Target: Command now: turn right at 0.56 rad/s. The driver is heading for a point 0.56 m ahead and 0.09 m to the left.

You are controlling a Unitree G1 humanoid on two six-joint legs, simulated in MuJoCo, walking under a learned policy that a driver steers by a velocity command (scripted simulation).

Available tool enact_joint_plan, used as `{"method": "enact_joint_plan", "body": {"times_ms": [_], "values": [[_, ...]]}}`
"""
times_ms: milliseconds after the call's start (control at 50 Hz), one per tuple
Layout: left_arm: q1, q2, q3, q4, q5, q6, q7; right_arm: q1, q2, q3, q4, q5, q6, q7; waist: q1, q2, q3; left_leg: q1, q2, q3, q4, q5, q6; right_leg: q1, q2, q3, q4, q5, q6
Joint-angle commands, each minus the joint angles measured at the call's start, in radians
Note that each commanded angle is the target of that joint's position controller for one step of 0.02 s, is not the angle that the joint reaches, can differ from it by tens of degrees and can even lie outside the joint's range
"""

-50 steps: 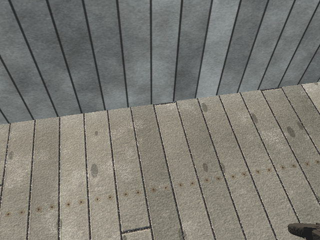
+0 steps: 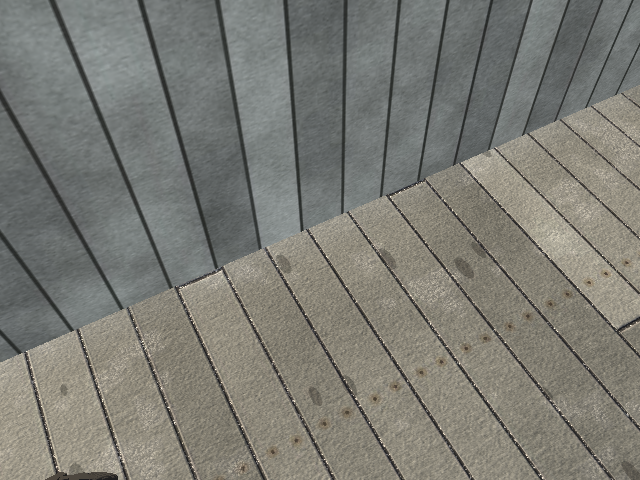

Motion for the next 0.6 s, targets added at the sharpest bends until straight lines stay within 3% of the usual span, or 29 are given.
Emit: {"method": "enact_joint_plan", "body": {"times_ms": [20,40,60,80,120,160,220,300,340,400,420,440,460,480,500,520,540,560,580,600], "values": [[0.133,0.233,0.061,-0.057,0.026,-0.044,0.004,-0.062,-0.111,-0.019,-0.105,0.002,-0.021,0.003,0.099,-0.14,-0.279,-0.368,-0.079,-0.184,0.476,-0.196,-0.025,0.413,-0.395,0.511,-0.205,0.717,-0.35],[0.083,0.199,0.053,-0.049,0.01,-0.055,0.009,-0.067,-0.112,-0.021,-0.102,0.009,-0.016,-0.003,0.065,-0.121,-0.205,-0.377,-0.061,-0.191,0.44,-0.108,-0.014,0.35,-0.321,0.425,-0.211,0.589,-0.279],[0.064,0.17,0.047,-0.042,-0.011,-0.054,0.017,-0.051,-0.113,-0.025,-0.086,-0.001,-0.015,-0.011,0.047,-0.08,-0.187,-0.375,-0.046,-0.192,0.365,-0.029,-0.009,0.311,-0.266,0.396,-0.237,0.352,-0.226],[0.047,0.16,0.042,-0.042,-0.021,-0.052,0.023,-0.049,-0.125,-0.03,-0.089,-0.007,-0.015,-0.012,0.032,-0.103,-0.169,-0.34,-0.043,-0.189,0.3,0.039,-0.006,0.254,-0.235,0.391,-0.274,0.147,-0.204],[0.047,0.161,0.038,-0.053,-0.008,-0.052,0.033,-0.049,-0.1,-0.024,-0.092,0.001,-0.023,0.0,0.029,-0.157,-0.142,-0.3,-0.07,-0.173,0.206,0.121,-0.004,0.187,-0.205,0.426,-0.353,-0.17,-0.21],[0.046,0.152,0.033,-0.05,-0.002,-0.06,0.039,-0.04,-0.076,-0.012,-0.079,0.008,-0.039,0.01,0.031,-0.183,-0.147,-0.257,-0.077,-0.155,0.068,0.159,-0.007,0.187,-0.195,0.398,-0.362,-0.195,-0.195],[0.094,0.147,0.026,-0.02,0.004,-0.078,0.033,-0.069,-0.045,0.006,-0.074,0.008,-0.058,0.026,0.07,-0.186,-0.128,-0.168,-0.069,-0.127,-0.066,0.208,0.005,0.147,-0.198,0.361,-0.371,-0.192,-0.174],[0.144,0.184,0.027,0.008,0.003,-0.091,0.023,-0.096,-0.075,0.01,-0.081,0.029,-0.082,0.033,0.093,-0.171,-0.06,-0.169,-0.061,-0.115,-0.155,0.187,0.053,0.14,-0.248,0.397,-0.389,-0.286,-0.171],[0.142,0.186,0.025,0.018,-0.002,-0.094,0.018,-0.078,-0.071,0.015,-0.076,0.033,-0.09,0.04,0.08,-0.158,-0.048,-0.132,-0.063,-0.103,-0.196,0.19,0.083,0.127,-0.257,0.385,-0.384,-0.295,-0.165],[0.116,0.157,0.013,0.023,-0.004,-0.092,0.014,0.03,-0.066,0.017,-0.029,0.031,-0.095,0.044,0.017,-0.118,-0.061,0.062,-0.1,-0.062,-0.296,0.224,0.124,0.042,-0.209,0.294,-0.306,-0.302,-0.125],[0.086,0.124,-0.001,0.012,0.011,-0.095,0.012,0.1,-0.086,0.011,-0.01,0.035,-0.096,0.04,-0.018,-0.108,-0.067,0.157,-0.088,-0.093,-0.322,0.192,0.144,-0.019,-0.18,0.254,-0.231,-0.287,-0.105],[0.045,0.062,-0.023,-0.011,0.023,-0.105,0.009,0.209,-0.141,-0.004,0.012,0.035,-0.098,0.03,-0.058,0.024,-0.085,0.278,0.04,-0.304,-0.43,0.091,0.2,-0.132,-0.096,0.14,0.013,-0.174,-0.048],[0.018,0.046,-0.026,-0.075,0.016,-0.13,0.01,0.269,-0.26,-0.034,0.015,0.02,-0.098,0.034,-0.048,0.263,-0.075,0.405,0.219,-0.762,-0.587,-0.17,0.355,-0.412,0.046,0.002,0.311,-0.208,0.025],[-0.011,0.118,-0.011,-0.079,-0.004,-0.153,0.013,0.279,-0.207,-0.023,0.002,0.01,-0.103,0.037,-0.073,0.205,-0.052,0.425,0.274,-0.892,-0.636,-0.209,0.405,-0.538,0.019,0.097,0.482,-0.321,0.031],[0.007,0.134,-0.006,-0.069,-0.018,-0.169,0.002,0.248,-0.158,-0.008,-0.015,0.006,-0.106,0.031,-0.051,0.152,-0.032,0.439,0.242,-0.812,-0.615,-0.168,0.377,-0.583,-0.025,0.134,0.533,-0.232,0.022],[0.009,0.122,-0.011,-0.053,-0.008,-0.178,-0.005,0.232,-0.138,-0.003,-0.031,0.004,-0.105,0.027,-0.044,0.107,-0.037,0.429,0.193,-0.712,-0.603,-0.073,0.347,-0.573,-0.043,0.125,0.523,-0.157,0.02],[-0.03,0.136,-0.004,-0.06,0.03,-0.191,-0.005,0.228,-0.137,-0.001,-0.033,0.0,-0.092,0.026,-0.051,0.051,-0.025,0.392,0.156,-0.634,-0.598,0.109,0.318,-0.529,-0.061,0.118,0.449,-0.105,0.027],[-0.033,0.12,-0.003,-0.069,0.033,-0.192,-0.008,0.209,-0.143,0.001,-0.036,0.001,-0.08,0.018,-0.022,0.073,-0.038,0.347,0.142,-0.595,-0.599,0.182,0.309,-0.477,-0.067,0.113,0.386,-0.064,0.041],[-0.039,0.107,-0.007,-0.067,0.035,-0.19,-0.011,0.203,-0.128,0.006,-0.043,0.005,-0.073,0.012,-0.02,0.064,-0.044,0.306,0.107,-0.547,-0.612,0.242,0.297,-0.418,-0.058,0.098,0.337,-0.028,0.056],[-0.042,0.086,-0.013,-0.067,0.027,-0.187,-0.016,0.202,-0.141,0.004,-0.044,0.008,-0.067,0.005,-0.014,0.09,-0.046,0.267,0.091,-0.503,-0.61,0.309,0.294,-0.373,-0.039,0.077,0.278,0.005,0.071]]}}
